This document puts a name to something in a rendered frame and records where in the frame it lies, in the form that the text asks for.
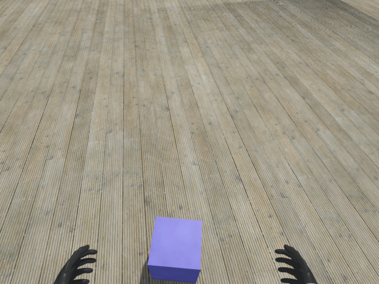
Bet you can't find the right robot hand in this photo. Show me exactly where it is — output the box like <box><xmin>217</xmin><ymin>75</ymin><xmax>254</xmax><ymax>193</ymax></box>
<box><xmin>275</xmin><ymin>244</ymin><xmax>317</xmax><ymax>284</ymax></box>

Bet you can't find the left robot hand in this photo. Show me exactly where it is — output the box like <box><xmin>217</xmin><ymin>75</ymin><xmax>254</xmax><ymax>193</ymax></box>
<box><xmin>54</xmin><ymin>245</ymin><xmax>97</xmax><ymax>284</ymax></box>

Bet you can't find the carton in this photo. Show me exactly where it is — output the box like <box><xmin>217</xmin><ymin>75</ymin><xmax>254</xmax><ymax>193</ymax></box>
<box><xmin>147</xmin><ymin>217</ymin><xmax>202</xmax><ymax>283</ymax></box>

